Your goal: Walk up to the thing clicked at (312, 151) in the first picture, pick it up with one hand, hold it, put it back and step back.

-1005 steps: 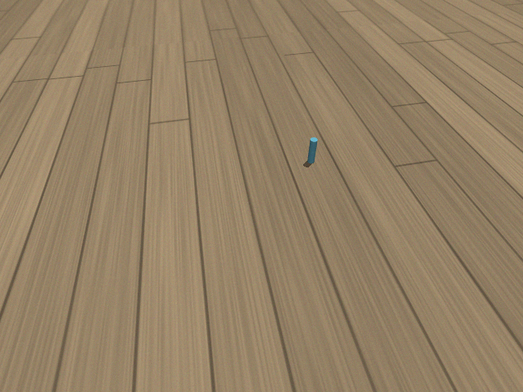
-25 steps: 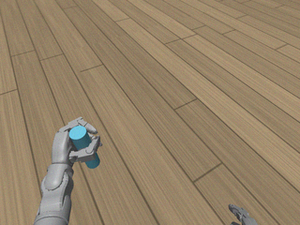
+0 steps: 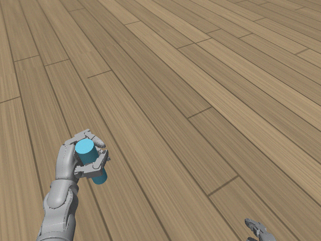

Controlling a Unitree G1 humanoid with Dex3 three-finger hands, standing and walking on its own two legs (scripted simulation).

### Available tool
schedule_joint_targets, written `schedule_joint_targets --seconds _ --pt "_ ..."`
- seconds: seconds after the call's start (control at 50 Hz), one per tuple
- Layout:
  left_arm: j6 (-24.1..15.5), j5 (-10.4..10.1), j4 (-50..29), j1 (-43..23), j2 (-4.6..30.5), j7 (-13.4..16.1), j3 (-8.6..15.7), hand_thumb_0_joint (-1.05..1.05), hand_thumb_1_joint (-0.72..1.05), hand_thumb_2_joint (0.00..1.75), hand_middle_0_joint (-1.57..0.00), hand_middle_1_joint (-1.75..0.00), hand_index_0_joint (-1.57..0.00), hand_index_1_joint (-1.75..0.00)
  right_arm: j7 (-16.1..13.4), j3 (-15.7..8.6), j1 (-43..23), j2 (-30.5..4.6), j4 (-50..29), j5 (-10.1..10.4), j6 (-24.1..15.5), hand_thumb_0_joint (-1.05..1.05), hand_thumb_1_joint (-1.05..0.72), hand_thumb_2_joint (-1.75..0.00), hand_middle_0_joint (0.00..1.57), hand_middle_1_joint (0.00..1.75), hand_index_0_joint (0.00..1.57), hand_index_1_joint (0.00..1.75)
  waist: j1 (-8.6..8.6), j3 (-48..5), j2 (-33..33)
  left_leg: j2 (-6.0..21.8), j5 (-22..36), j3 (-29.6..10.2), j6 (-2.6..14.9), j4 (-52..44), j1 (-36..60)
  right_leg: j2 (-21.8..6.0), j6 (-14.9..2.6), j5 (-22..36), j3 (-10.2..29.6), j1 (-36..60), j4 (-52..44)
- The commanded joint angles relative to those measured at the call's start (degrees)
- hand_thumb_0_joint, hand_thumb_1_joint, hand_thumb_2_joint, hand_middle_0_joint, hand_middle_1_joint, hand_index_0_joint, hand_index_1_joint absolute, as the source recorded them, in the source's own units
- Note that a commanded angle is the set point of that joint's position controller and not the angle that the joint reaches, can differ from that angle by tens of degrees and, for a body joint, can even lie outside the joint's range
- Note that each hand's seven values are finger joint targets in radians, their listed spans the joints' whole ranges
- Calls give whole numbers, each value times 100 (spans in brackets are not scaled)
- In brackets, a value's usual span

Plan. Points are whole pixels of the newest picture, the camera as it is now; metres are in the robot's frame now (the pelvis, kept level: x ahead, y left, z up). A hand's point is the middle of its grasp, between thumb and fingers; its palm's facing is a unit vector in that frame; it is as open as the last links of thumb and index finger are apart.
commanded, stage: crouch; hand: left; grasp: from the side
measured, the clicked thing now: (93, 163) +0.32 +0.18 +0.03
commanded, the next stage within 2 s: lower in 1.84 s
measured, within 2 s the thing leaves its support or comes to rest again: neither
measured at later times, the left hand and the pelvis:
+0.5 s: hand (110, 179) +0.35 +0.17 -0.12, palm faces -0.01 -1.00 +0.00, open 5.2 cm; pelvis -0.02 +0.00 -0.12, yaw +0 degrees
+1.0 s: hand (118, 197) +0.37 +0.19 -0.36, palm faces +0.05 -1.00 -0.01, open 5.2 cm; pelvis -0.07 +0.00 -0.32, yaw -3 degrees
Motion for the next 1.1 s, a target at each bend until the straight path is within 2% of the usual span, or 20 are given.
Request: schedule_joint_targets --seconds 0.0,0.06,0.16,0.22,0.26,0.3,0.34,0.36,0.38,0.5,0.52,0.58,0.64,0.66,0.72,0.82,0.84,0.88,0.96,1.08 --pt "-397 -83 -890 -1459 506 58 250 0 65 119 -130 -132 -131 -131 -61 -286 -284 -749 -705 -9 -256 0 -86 -89 20 30 20 30 -104 -1004 -197 -156 688 -36 110 -642 402 107 -75 927 34 245 -673" --pt "-495 -16 -649 -1572 571 127 390 0 65 121 -131 -134 -133 -132 -8 -319 -284 -769 -697 -42 -251 0 -86 -89 20 30 20 30 -101 -905 -227 -162 331 -54 131 -579 98 100 -84 581 26 -1 -560" --pt "-937 13 -314 -1829 660 72 543 0 65 122 -132 -136 -134 -134 59 -366 -199 -799 -608 -109 -313 0 -86 -89 20 30 20 30 -154 -1380 -113 -170 577 -65 125 3 -169 77 -91 857 77 -393 28" --pt "-1316 2 64 -2242 590 -60 477 0 63 121 -130 -136 -132 -134 123 -420 -91 -842 -477 -173 -390 0 -86 -90 20 30 20 30 -311 -1706 -30 -168 481 -131 132 546 -572 89 -109 739 76 -1070 554" --pt "-1599 21 365 -2329 801 -125 703 0 60 121 -131 -135 -132 -134 143 -440 -31 -865 -438 -219 -427 0 -87 -90 20 30 20 30 -274 -1905 -2 -181 261 -160 130 960 -1004 94 -128 488 94 -1546 947" --pt "-1837 -4 763 -2286 649 -247 588 0 61 122 -132 -137 -133 -136 190 -419 -50 -880 -459 -261 -455 0 -87 -90 20 30 20 30 -324 -2242 1 -218 133 -182 141 1441 -1460 102 -127 354 97 -2013 1362" --pt "-2090 -35 1094 -2351 755 -294 753 0 60 123 -134 -138 -135 -137 229 -405 -93 -935 -482 -272 -481 0 -88 -90 20 30 20 30 -284 -2373 3 -225 -100 -217 138 1887 -2099 85 -143 89 149 -2503 1818" --pt "-2238 -59 933 -2572 942 -344 872 0 59 122 -134 -139 -135 -137 246 -393 -103 -943 -465 -291 -485 0 -88 -90 20 30 20 30 -187 -2625 284 -218 -32 -243 114 2116 -2212 95 -163 90 143 -2812 2100" --pt "-2324 -76 1095 -2566 856 -394 770 0 61 124 -134 -138 -135 -137 270 -382 -91 -982 -487 -299 -491 0 -87 -90 20 30 20 30 -259 -2899 250 -222 88 -263 126 2356 -2343 79 -167 150 150 -2948 2295" --pt "-2648 -2 1340 -3027 1056 -530 911 0 56 123 -134 -136 -134 -136 352 -381 -78 -1136 -466 -383 -409 0 -88 -90 20 30 20 30 -229 -3737 467 -199 418 -353 110 3430 -3173 94 -216 251 165 -4103 3473" --pt "-2650 -52 1384 -3036 1213 -503 1167 0 56 122 -133 -136 -133 -135 361 -381 -8 -1184 -428 -399 -375 0 -89 -90 20 30 20 30 -139 -3937 501 -188 623 -378 100 3602 -3226 101 -226 333 132 -4245 3674" --pt "-2694 -68 1448 -3239 1257 -433 1306 0 60 126 -132 -136 -132 -136 393 -378 -18 -1183 -385 -448 -308 0 -89 -90 20 30 20 30 -156 -4311 345 -193 747 -343 149 4188 -3773 104 -191 549 192 -4401 4075" --pt "-2735 -43 1672 -3444 1140 -475 1211 0 62 128 -131 -136 -130 -137 440 -388 17 -1195 -210 -492 -269 0 -89 -91 20 30 20 30 -318 -4359 265 -182 497 -355 168 4603 -4227 111 -183 358 219 -4813 4423" --pt "-2745 0 1786 -3509 1334 -463 1375 0 66 128 -131 -136 -131 -136 450 -398 31 -1214 -178 -504 -262 0 -89 -90 20 30 20 30 -322 -4334 100 -178 399 -349 181 4734 -4535 112 -165 299 222 -4813 4510" --pt "-2809 136 2115 -3812 1193 -527 1165 0 63 129 -131 -137 -131 -137 522 -378 -26 -1152 -127 -569 -251 0 -89 -90 20 30 20 30 -487 -4242 2 -179 -136 -323 191 5108 -5208 101 -160 -135 264 -5175 4798" --pt "-2987 251 2385 -4626 1795 -427 1603 0 62 127 -128 -136 -129 -135 577 -308 -132 -1229 -57 -656 -235 0 -88 -90 20 30 20 30 -439 -4234 356 -159 -945 -299 123 5610 -5746 112 -224 -978 164 -6206 5450" --pt "-3041 258 2307 -4854 1787 -406 1563 0 62 128 -129 -137 -130 -136 588 -275 -124 -1226 -73 -667 -209 0 -88 -90 20 30 20 30 -499 -4316 535 -159 -995 -325 102 5667 -5675 118 -242 -1025 104 -6415 5593" --pt "-3093 357 2469 -4880 2095 -326 1826 0 63 130 -129 -137 -130 -137 603 -242 -78 -1289 31 -723 -192 0 -88 -90 20 30 20 30 -421 -4501 687 -156 -828 -317 77 5872 -5706 120 -254 -877 21 -6522 5906" --pt "-3087 466 2757 -4987 1968 -314 1728 0 59 130 -130 -138 -130 -139 637 -193 -47 -1287 83 -782 -130 0 -90 -91 20 30 20 30 -535 -4554 781 -169 -888 -236 89 6224 -6034 124 -253 -885 -42 -6756 6237" --pt "-2998 562 3089 -5283 2292 -355 1862 0 60 127 -130 -135 -130 -135 672 -130 -32 -1445 150 -799 -24 0 -89 -90 20 30 20 30 -705 -4097 740 -163 -1436 -238 106 6608 -6703 152 -237 -1214 -276 -7302 6720"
